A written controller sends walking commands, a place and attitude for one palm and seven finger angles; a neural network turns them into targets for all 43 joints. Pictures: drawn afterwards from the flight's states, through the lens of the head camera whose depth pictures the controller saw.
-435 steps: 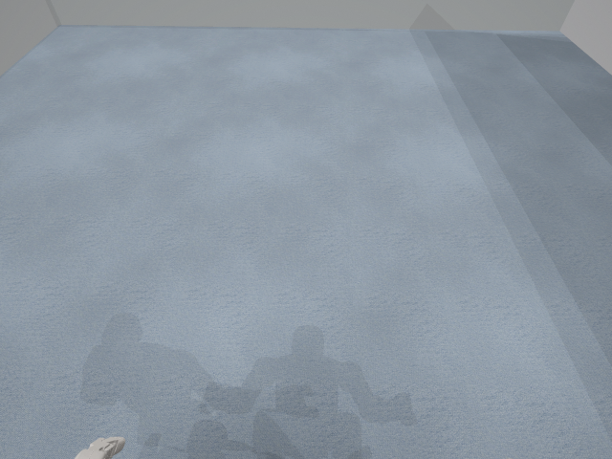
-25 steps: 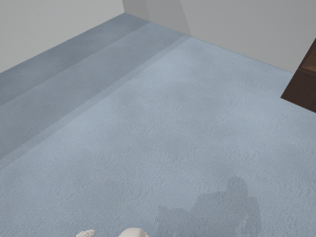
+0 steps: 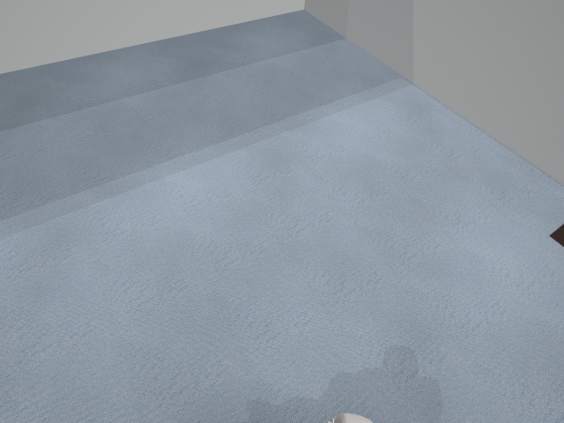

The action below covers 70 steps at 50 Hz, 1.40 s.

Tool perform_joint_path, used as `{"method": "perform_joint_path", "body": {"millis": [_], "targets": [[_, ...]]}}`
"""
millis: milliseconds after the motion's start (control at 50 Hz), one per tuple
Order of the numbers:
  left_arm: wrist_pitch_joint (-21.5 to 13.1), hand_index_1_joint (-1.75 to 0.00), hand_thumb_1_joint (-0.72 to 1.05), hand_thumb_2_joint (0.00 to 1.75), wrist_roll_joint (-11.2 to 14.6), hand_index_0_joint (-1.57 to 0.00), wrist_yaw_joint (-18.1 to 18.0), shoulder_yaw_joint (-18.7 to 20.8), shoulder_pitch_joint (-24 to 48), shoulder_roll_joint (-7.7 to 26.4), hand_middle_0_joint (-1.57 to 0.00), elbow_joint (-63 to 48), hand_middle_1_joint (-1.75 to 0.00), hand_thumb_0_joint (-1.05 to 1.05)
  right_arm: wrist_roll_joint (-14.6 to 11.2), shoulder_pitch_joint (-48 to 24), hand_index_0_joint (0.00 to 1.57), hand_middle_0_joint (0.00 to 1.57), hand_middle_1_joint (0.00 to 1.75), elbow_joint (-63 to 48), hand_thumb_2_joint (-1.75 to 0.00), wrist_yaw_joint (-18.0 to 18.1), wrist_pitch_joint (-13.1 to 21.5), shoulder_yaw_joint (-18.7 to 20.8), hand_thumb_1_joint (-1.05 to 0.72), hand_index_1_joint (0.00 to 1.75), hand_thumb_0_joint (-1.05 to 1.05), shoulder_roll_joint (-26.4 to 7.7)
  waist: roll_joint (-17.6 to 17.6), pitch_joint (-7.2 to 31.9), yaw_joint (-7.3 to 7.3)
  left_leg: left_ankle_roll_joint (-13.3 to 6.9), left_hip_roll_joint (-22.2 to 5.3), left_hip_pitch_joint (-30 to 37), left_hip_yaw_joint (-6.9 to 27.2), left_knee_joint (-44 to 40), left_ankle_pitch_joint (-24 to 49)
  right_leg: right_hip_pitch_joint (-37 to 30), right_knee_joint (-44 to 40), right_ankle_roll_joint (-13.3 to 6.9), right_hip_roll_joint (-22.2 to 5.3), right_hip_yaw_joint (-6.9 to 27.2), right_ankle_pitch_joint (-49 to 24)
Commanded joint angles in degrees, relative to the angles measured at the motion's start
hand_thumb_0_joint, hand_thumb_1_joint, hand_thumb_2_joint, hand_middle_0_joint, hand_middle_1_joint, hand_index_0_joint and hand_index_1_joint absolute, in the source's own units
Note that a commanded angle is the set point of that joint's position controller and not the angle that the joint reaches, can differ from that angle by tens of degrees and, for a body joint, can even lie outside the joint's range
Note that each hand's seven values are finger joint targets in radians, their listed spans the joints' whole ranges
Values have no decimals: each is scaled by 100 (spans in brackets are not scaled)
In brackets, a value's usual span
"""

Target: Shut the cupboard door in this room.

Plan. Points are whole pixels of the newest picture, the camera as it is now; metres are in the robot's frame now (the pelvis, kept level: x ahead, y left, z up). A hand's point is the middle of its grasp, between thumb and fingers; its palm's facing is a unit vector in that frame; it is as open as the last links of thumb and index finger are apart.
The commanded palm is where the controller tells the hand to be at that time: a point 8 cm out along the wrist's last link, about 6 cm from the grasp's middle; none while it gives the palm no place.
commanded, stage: turn or walk to find it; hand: left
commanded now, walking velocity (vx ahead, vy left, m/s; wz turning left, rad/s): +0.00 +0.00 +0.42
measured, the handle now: out of the picture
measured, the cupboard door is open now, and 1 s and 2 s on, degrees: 91 91 91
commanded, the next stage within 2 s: none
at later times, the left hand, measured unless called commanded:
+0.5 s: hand out of the picture +0.01 +0.15 -0.15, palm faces +0.22 -0.94 -0.26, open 7.3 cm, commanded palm none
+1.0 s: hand out of the picture -0.10 +0.22 -0.17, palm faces +0.45 -0.86 -0.25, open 7.4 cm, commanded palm none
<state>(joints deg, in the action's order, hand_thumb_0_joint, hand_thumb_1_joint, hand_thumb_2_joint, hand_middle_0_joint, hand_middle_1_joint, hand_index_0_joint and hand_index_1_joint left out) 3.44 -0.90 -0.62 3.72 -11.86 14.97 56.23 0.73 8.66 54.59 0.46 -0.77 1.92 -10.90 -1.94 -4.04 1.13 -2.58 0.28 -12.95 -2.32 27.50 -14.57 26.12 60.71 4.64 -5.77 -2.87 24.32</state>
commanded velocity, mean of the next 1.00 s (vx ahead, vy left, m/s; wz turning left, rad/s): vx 0.00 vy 0.00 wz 0.42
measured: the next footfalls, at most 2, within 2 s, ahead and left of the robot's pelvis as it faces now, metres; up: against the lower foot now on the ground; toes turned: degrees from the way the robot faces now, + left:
right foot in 0.26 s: +0.05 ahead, -0.15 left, +0.00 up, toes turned +3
left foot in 0.70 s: -0.06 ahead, +0.09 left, +0.00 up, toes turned +24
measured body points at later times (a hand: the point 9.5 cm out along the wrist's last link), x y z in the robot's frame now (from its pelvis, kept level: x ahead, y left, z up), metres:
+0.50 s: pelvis -0.03 -0.05 +0.00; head +0.00 -0.07 +0.45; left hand +0.00 +0.20 -0.13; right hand +0.06 -0.30 -0.16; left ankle -0.08 +0.09 -0.66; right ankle +0.01 -0.15 -0.74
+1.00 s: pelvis -0.07 -0.01 +0.00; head -0.05 +0.02 +0.45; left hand -0.12 +0.26 -0.15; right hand +0.11 -0.19 -0.13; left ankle -0.10 +0.08 -0.74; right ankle -0.01 -0.15 -0.67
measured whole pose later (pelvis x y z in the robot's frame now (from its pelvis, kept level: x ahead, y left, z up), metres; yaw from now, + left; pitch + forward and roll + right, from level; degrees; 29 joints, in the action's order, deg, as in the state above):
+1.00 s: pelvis -0.07 -0.01 +0.00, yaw +25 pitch -1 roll -1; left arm 3.5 -0.9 -0.8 3.6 -10.8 14.6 55.6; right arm 0.8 9.7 54.7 0.4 -1.0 2.1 -10.5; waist -1.2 -3.3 0.6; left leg -2.9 1.8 -12.0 0.3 25.2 -12.5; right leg 25.5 57.6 5.1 -4.7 -1.7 23.3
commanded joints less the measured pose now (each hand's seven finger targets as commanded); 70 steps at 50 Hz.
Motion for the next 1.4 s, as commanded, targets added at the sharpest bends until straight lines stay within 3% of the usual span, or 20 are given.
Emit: {"method": "perform_joint_path", "body": {"millis": [0,100,200,220,240,260,360,580,640,660,680,700,740,820,1020,1140,1160,1200,1280,1380], "targets": [[-157,-30,90,90,17,-20,-31,38,164,313,-20,-549,-30,0,28,463,20,20,30,-241,-90,53,55,323,-90,30,0,-1191,870,629,-267,-729,-1443,997,1397,-760,3095,374,-287,81,5,145,-9],[-174,-30,90,90,40,-20,-48,16,412,217,-20,-722,-30,0,74,466,20,20,30,-268,-90,28,-8,386,-90,30,0,-1216,1075,539,-321,-743,-1380,592,1758,-707,2711,-142,-1221,13,190,101,177],[-297,-30,90,90,56,-20,-78,46,-322,303,-20,-605,-30,0,34,204,20,20,30,-379,-90,-7,-49,422,-90,30,0,-1164,884,780,50,-353,-951,-282,1805,-92,1984,-1774,-3570,-92,311,-39,-1186],[-362,-30,90,90,7,-20,-109,97,-462,580,-20,-589,-30,0,-14,288,20,20,30,-410,-90,-39,-37,400,-90,30,0,-910,150,851,91,-30,-564,-939,1490,432,985,-2499,-4135,-242,-268,479,-1456],[-403,-30,90,90,-71,-20,-150,188,-516,1056,-20,-604,-30,0,-34,354,20,20,30,-541,-90,-74,-32,322,-90,30,0,-538,-1369,756,107,378,270,-1966,557,1578,-1051,-2860,-4411,-843,-1697,1894,-1880],[-372,-30,90,90,-28,-20,-144,192,-476,1143,-20,-714,-30,0,20,194,20,20,30,-585,-90,-50,-114,400,-90,30,0,-757,-1290,672,204,402,205,-1853,636,2766,-1913,-1990,-4595,-1357,-2269,2113,-1762],[-394,-30,90,90,-21,-20,-132,51,406,525,-20,-908,-30,0,68,611,20,20,30,-181,-90,-165,-278,413,-90,30,0,-703,-735,103,-268,546,-148,-1738,496,4288,-606,-1099,-4564,-1016,-1185,553,-1172],[-353,-30,90,90,-101,-20,-119,179,-502,913,-20,-418,-30,0,-46,-79,20,20,30,-305,-90,-130,-149,229,-90,30,0,-562,-1017,592,204,589,-205,-1049,-95,1634,-1383,-2246,-3875,-1304,-1553,227,-3184],[-299,-30,90,90,-36,-20,-104,203,-318,932,-20,-368,-30,0,-34,466,20,20,30,-147,-90,-98,-64,222,-90,30,0,-618,-767,815,-133,493,-133,38,-266,-37,-158,-1856,-3147,-860,-1359,-249,-3082],[-251,-30,90,90,24,-20,-89,172,-335,777,-20,-404,-30,0,-20,647,20,20,30,-118,-90,-106,-6,274,-90,30,0,-900,-57,896,-258,365,-471,853,113,-653,555,-1115,-2489,-536,-1109,-531,-2317],[-220,-30,90,90,49,-20,-48,105,-353,404,-20,-565,-30,0,27,708,20,20,30,-183,-90,-97,22,398,-90,30,0,-1444,1633,855,-306,-138,-1823,1475,1823,-944,1835,306,-1390,-115,-364,-789,-81],[-178,-30,90,90,-7,-20,-47,19,-29,291,-20,-756,-30,0,37,926,20,20,30,-157,-90,-71,-35,453,-90,30,0,-1747,1794,716,-480,-727,-2452,1043,2198,-980,2582,546,-570,-66,-169,-468,1193],[-102,-30,90,90,-3,-20,-76,75,413,387,-20,-646,-30,0,55,710,20,20,30,-91,-90,62,-12,365,-90,30,0,-1395,1669,352,-441,-679,-1928,530,1935,-968,2593,640,172,-94,-141,140,649],[-145,-30,90,90,0,-20,-4,74,-20,402,-20,-341,-30,0,16,247,20,20,30,-246,-90,74,64,265,-90,30,0,-1167,934,427,-150,-543,-1372,707,1206,-894,2893,494,342,17,-66,134,-220],[-151,-30,90,90,24,-20,-61,29,411,250,-20,-661,-30,0,69,501,20,20,30,-255,-90,40,-12,380,-90,30,0,-1195,962,446,-324,-776,-1389,630,1971,-872,2171,88,-954,20,166,199,118],[-265,-30,90,90,68,-20,-95,45,-185,252,-20,-607,-30,0,50,310,20,20,30,-366,-90,5,-61,416,-90,30,0,-1149,909,699,-19,-476,-972,-286,2143,-348,1874,-1602,-3270,-127,394,42,-870],[-315,-30,90,90,47,-20,-117,79,-360,426,-20,-584,-30,0,7,313,20,20,30,-383,-90,-18,-55,405,-90,30,0,-1000,517,780,59,-208,-689,-774,1950,-15,1242,-2276,-3961,-192,123,258,-1274],[-358,-30,90,90,-53,-20,-156,189,-436,1145,-20,-668,-30,0,-3,286,20,20,30,-589,-90,-50,-70,363,-90,30,0,-609,-1290,590,151,402,394,-2061,610,2255,-1781,-2349,-4624,-1198,-2168,2197,-1616],[-365,-30,90,90,4,-20,-150,74,547,516,-20,-898,-30,0,71,628,20,20,30,-176,-90,-143,-274,448,-90,30,0,-730,-498,-7,-347,469,-101,-1835,689,4206,-741,-1015,-4658,-1063,-1270,894,-1003],[-427,-30,90,90,-27,-20,-146,74,-63,500,-20,-644,-30,0,53,435,20,20,30,-146,-90,-145,-263,381,-90,30,0,-645,-651,195,-76,675,-195,-1820,420,3737,-705,-1720,-4392,-1124,-1244,444,-2066]]}}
